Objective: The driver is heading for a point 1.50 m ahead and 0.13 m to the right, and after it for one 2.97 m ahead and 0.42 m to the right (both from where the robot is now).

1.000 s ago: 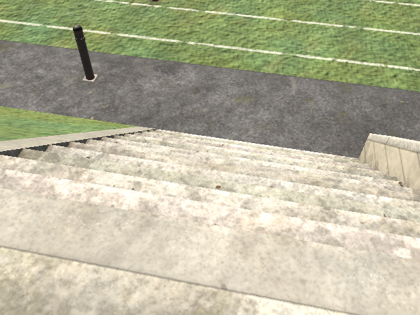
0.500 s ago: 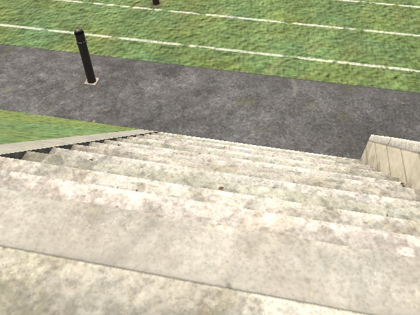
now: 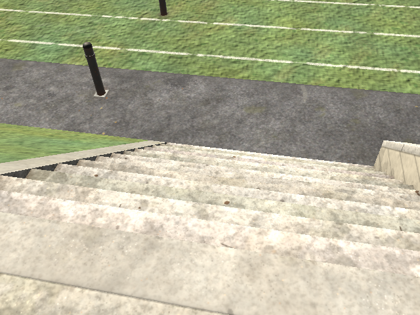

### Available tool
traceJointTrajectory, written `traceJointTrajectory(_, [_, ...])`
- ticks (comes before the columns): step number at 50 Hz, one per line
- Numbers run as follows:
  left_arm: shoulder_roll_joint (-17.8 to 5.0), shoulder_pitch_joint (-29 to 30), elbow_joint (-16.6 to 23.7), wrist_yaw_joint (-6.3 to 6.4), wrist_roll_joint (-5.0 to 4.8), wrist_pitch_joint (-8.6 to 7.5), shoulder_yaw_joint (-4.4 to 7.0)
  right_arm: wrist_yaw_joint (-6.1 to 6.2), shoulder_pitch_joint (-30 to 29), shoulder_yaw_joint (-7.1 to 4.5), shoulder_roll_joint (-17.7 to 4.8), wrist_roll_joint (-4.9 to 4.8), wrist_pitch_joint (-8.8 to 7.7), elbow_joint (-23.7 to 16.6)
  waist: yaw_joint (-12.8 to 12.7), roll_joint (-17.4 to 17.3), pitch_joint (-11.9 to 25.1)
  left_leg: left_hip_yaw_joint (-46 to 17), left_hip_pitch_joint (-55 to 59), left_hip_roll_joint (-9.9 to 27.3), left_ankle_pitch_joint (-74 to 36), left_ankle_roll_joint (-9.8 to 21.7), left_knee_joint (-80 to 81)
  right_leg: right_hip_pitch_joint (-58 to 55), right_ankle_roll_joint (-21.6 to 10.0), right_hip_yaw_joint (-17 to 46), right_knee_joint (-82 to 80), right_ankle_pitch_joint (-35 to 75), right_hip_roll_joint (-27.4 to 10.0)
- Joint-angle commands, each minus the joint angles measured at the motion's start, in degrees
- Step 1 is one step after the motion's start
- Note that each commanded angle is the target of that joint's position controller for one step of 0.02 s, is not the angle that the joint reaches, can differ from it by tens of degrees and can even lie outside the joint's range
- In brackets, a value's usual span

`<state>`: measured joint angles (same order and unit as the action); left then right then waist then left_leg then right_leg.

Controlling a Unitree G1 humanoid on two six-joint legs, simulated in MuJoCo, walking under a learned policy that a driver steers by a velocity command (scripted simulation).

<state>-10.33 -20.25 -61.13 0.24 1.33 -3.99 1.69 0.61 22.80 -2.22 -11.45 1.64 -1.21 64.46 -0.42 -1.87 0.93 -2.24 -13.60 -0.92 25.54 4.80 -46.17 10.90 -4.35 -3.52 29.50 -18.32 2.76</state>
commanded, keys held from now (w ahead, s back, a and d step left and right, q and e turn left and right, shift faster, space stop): w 1.00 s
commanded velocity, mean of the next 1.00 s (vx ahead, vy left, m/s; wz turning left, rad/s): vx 0.47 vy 0.00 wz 0.00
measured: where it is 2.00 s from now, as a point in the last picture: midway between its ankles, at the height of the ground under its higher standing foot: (215, 225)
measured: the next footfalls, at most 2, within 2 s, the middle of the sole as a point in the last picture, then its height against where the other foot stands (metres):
left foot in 0.38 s outside the picture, level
right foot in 0.90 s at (250, 294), level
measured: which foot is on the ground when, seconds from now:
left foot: up 0.00-0.36, down 0.38-0.88, up 0.90-1.00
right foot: down 0.00-0.36, up 0.38-0.88, down 0.90-1.00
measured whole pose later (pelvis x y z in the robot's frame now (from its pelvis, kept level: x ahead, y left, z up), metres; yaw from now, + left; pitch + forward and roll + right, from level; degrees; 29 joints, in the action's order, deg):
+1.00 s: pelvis +0.52 -0.01 +0.00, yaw +0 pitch -2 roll +1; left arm -11.0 -12.6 -52.1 -0.4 0.6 -1.9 2.1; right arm 1.9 22.3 -2.1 -11.3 0.1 -2.6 57.5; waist 0.8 -0.8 -3.8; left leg -0.8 -18.3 -3.4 23.6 4.5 -69.5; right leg 16.5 -6.7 -4.6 31.7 -13.0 4.3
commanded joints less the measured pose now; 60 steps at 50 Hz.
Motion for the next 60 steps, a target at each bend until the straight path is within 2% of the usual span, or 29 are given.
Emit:
traceJointTrajectory(1, [-6.75, -9.97, -0.96, -0.02, 0.07, -0.28, 1.29, -1.42, -8.54, -0.21, -2.53, 0.55, -2.8, -6.57, -1.86, 4.39, -11.7, 0.4, -30.14, 3.33, -5.03, 1.1, -16.63, -11.64, -7.26, 30.56, -22.06, -11.54, -20.15])
traceJointTrajectory(3, [-5.13, -7.73, -0.09, 0.18, -0.16, -1.27, 0.61, -2.18, -8.68, -0.54, -2.91, 0.58, -2.9, -6.49, -0.27, 4.42, -9.77, 1.59, -28.13, 4.74, -10.44, -0.17, -15.13, -11.62, -6.06, 22.13, -22.82, 0.73, -16.41])
traceJointTrajectory(7, [-3.91, -13.63, -2.31, 0.65, -0.33, -1.85, -0.2, -2.33, -12.83, -0.57, -2.23, 0.29, -1.61, -8.55, -0.53, 6.35, -7.26, 5.81, -29.72, 3.36, -13.44, -1.92, -12.85, -15.13, -5.51, 12.18, -19.36, 29.3, -13.56])
traceJointTrajectory(13, [-5.05, -14.13, -2.36, 1.35, -0.1, -1.66, -0.82, -2.09, -26.15, 1.02, -0.57, -0.61, -1.17, -14.9, -2.12, 8.51, -9.77, 11.41, -19.05, -0.54, -19.54, -0.74, 7.96, -9.44, -4.99, 6.96, -19.66, 42.84, -12.05])
traceJointTrajectory(15, [-6.36, -12.71, -2.34, 1.45, -0.19, -1.92, -0.66, -1.38, -22.25, 0.41, -2.59, -0.79, -1.15, -14.48, 0.54, 9.07, -7.45, 11.52, -11.7, -2.39, -19.12, 1.69, 9.99, -11.1, -4.29, 5.71, -14.65, 57.43, -13.33])
traceJointTrajectory(17, [-7.88, -10.44, -1.81, 1.62, -0.34, -1.74, -0.24, -0.6, -9.62, -1.1, -5.38, -0.98, -1.88, -10.6, 6.02, 8.53, -0.99, 10.11, 0.26, -4.25, -18.41, 4.08, 12.39, -13.04, -3.32, 4.72, -0.76, 65.87, -13.43])
traceJointTrajectory(18, [-8.4, -8.9, -1.33, 1.44, -0.76, -1.46, -0.07, -0.21, -1.3, -1.93, -6.52, -0.72, -2.34, -7.93, 9.9, 7.23, 2.66, 8.88, 10.57, -3.09, -21.47, 5.15, 17.51, -9.26, -2.58, 3.71, 10.23, 59.59, -12.13])
traceJointTrajectory(19, [-6.29, -9.57, -0.08, 0.99, -0.9, -1.37, -0.57, 0.32, 6.31, -3.26, -10.78, 0.58, -2.64, -6.41, 11.58, 2.05, 8.04, -3.61, 22.36, 8.09, -12.83, 7.41, 19.52, 0.57, -2.1, 2.16, 26.72, 38.54, -8.99])
traceJointTrajectory(20, [0.88, -16.85, 0.61, 0.42, -1.37, -0.95, -1.42, -0.13, 5.71, -3.8, -14.45, 1.56, -2.44, -7.34, 5.27, -7.87, 13.26, -31.96, 32.44, 24.63, -14.36, 15.21, 23.78, 17.64, -0.33, 2.04, 48.37, -12.98, 1.03])
traceJointTrajectory(21, [-5.17, -13.07, 0.93, 0.53, -0.77, -0.51, 0.2, -0.81, 2.68, -3.91, -12.6, -1.16, -1.85, -7.24, 6.66, -1.33, 11.18, -37.4, 27.7, 23.29, -2.91, 16.93, 30.66, 23.35, -1.25, 7.52, 52.7, -8.77, -0.02])
traceJointTrajectory(22, [-6.41, -6.96, 3.39, 0.4, -0.42, -0.66, 0.72, -0.84, -3.26, -2.91, -8.95, -1.45, -1.85, -8.12, 4.24, -0.75, 1.16, -29.29, 19.46, 21.59, 1.4, 14.85, 33.25, 27.12, -1.65, 7.09, 51.11, -3.77, -3.07])
traceJointTrajectory(23, [-6.23, -3.46, 4.47, 0.21, -0.24, -0.94, 0.94, -0.98, -6.49, -2.11, -5.74, -1.15, -2.4, -8.71, 3.0, 1.6, -3.83, -23.19, 11.71, 18.81, -3.58, 12.96, 35.58, 25.92, -1.86, 6.87, 47.75, -0.49, -4.99])
traceJointTrajectory(25, [-3.85, -4.89, 4.07, -0.29, 0.5, 0.23, 0.99, -0.32, -5.61, -0.87, -2.04, -0.72, -3.51, -7.42, -0.94, 1.46, -5.11, -13.91, 3.69, 14.04, -13.49, 9.48, 36.72, 19.58, -0.84, 7.25, 41.79, 1.44, -7.29])
traceJointTrajectory(29, [-2.68, -0.76, 6.19, -1.03, 0.73, 2.55, 1.34, 0.15, 0.8, -0.77, -4.09, -1.0, -4.74, -5.43, -2.26, -0.36, -6.44, -6.89, 2.18, 11.56, -23.48, 8.29, 38.04, 22.44, 1.17, 4.45, 34.86, 5.27, -8.43])
traceJointTrajectory(33, [-3.19, 11.26, 10.76, -1.4, 0.47, 2.94, 1.25, 0.28, 5.55, -0.12, -3.81, -1.23, -4.54, -5.83, 0.32, -0.89, -7.6, -2.16, 4.85, 9.56, -37.74, 5.66, 37.12, 27.03, 1.91, 1.26, 22.24, 15.8, -8.47])
traceJointTrajectory(38, [-1.88, 20.59, 14.35, -1.7, -0.34, 2.76, 0.0, 1.04, 8.44, 0.6, -4.92, -1.39, -3.87, -6.0, 3.02, -2.74, -6.76, 2.53, 7.0, 6.99, -53.56, 2.07, 33.69, 18.52, 1.46, -3.55, 8.59, 22.2, -2.69])
traceJointTrajectory(41, [-3.81, 16.02, 13.63, -0.8, -0.52, 2.99, 0.18, 1.3, 7.7, 0.68, -5.5, -0.71, -3.04, -5.73, 0.77, -4.78, -3.81, 3.76, 12.03, 9.13, -69.26, 2.24, 26.25, 12.62, -0.29, -2.95, 10.41, 13.48, -0.28])
traceJointTrajectory(43, [-6.09, 4.77, 10.45, -0.11, -0.41, 2.47, 1.14, 2.07, 4.98, 0.25, -7.2, -0.82, -2.74, -6.29, -4.12, -4.72, -0.01, 2.7, 14.22, 10.19, -73.97, 2.61, 15.19, 3.6, -2.49, -0.86, 7.34, 7.83, 1.26])
traceJointTrajectory(44, [-6.71, -3.75, 8.31, 0.1, -0.28, 1.81, 1.72, 2.03, 2.76, -0.01, -7.74, -1.49, -2.4, -6.5, -8.94, -3.25, 2.63, 2.96, 11.91, 9.65, -66.61, 2.78, 4.22, -4.85, -3.59, 0.95, -0.24, 10.63, 0.03])
traceJointTrajectory(45, [-12.28, -11.99, 6.97, 0.65, 0.6, 1.31, 3.32, 1.86, 3.6, 0.12, -6.24, -2.33, -2.31, -7.79, -10.91, 6.34, 8.21, 6.47, 3.89, 4.5, -43.13, 1.25, -17.65, -15.52, -6.81, 14.52, -5.27, 16.48, -11.9])
traceJointTrajectory(46, [-13.65, -9.35, 8.47, 0.18, 0.61, 1.33, 2.9, 1.48, 13.46, 0.74, -0.19, -1.91, -2.32, -7.68, -1.62, 10.97, 11.54, 1.57, -14.0, -4.32, 8.18, 0.25, -32.36, -26.71, -11.55, 35.38, -3.28, 32.17, -25.14])
traceJointTrajectory(47, [-13.08, -6.6, 8.31, -0.25, -2.03, 2.22, 3.64, 1.43, 13.14, -0.6, -4.36, -1.4, -2.01, -6.87, -3.5, 8.58, 9.06, -3.09, -20.04, -3.38, 3.57, 0.37, -34.88, -21.17, -15.53, 36.5, -8.57, 17.6, -24.09])
traceJointTrajectory(48, [-9.27, -0.54, 9.97, -0.43, -1.53, 2.44, 2.68, 1.28, 7.62, -1.36, -6.95, -1.43, -2.09, -8.56, -1.92, 7.15, -0.03, -2.75, -22.91, -0.94, -0.66, 0.14, -34.04, -12.69, -15.1, 31.42, -12.95, 10.33, -22.6])
traceJointTrajectory(49, [-6.5, 3.82, 11.28, -0.75, -0.94, 1.94, 1.75, 1.3, 2.82, -1.89, -7.26, -1.65, -1.98, -9.69, -0.82, 4.38, -5.62, -2.57, -20.86, 0.89, -3.58, -0.32, -28.83, -3.93, -13.58, 25.02, -15.9, 13.73, -19.89])
traceJointTrajectory(50, [-5.32, 4.27, 11.17, -0.66, -0.43, 1.16, 1.25, 1.53, 1.73, -1.96, -6.49, -1.6, -1.21, -9.84, 0.78, 4.03, -6.57, -2.82, -17.75, 1.99, -4.57, -1.03, -24.5, -0.01, -11.43, 20.59, -16.78, 18.06, -17.2])
traceJointTrajectory(52, [-4.91, 0.18, 9.55, -0.44, -0.43, -0.4, 0.78, 1.24, 1.01, -1.85, -4.2, -1.23, 0.9, -10.45, 2.12, 4.54, -5.76, -2.76, -13.87, 2.6, -6.25, -2.36, -18.19, 2.45, -9.4, 15.82, -17.61, 23.71, -14.7])
traceJointTrajectory(54, [-7.25, -3.57, 8.47, -0.28, -1.29, -1.6, 1.21, 1.11, -0.51, -2.05, -3.65, -0.87, 2.12, -11.19, 2.81, 4.54, -4.37, -1.43, -15.33, 2.67, -10.78, -2.59, -13.92, -0.01, -8.25, 12.88, -17.14, 32.4, -13.62])
traceJointTrajectory(57, [-8.41, -7.92, 7.49, 0.34, -1.18, -0.09, 0.94, -0.31, -4.82, -1.91, -3.31, -0.29, 2.81, -12.39, 1.75, 4.78, -2.94, -0.73, -20.37, 3.26, -16.47, -2.99, -10.69, -4.95, -6.03, 11.04, -15.7, 42.07, -13.51])
traceJointTrajectory(60, [-8.61, -11.37, 7.03, 0.75, -0.6, 0.91, 0.64, -0.4, -5.6, -1.9, -4.05, -0.33, 4.17, -12.42, 1.41, 6.4, -3.21, -1.77, -24.07, 4.43, -23.36, -2.23, -13.97, -6.16, -6.15, 12.02, -14.1, 39.82, -14.35])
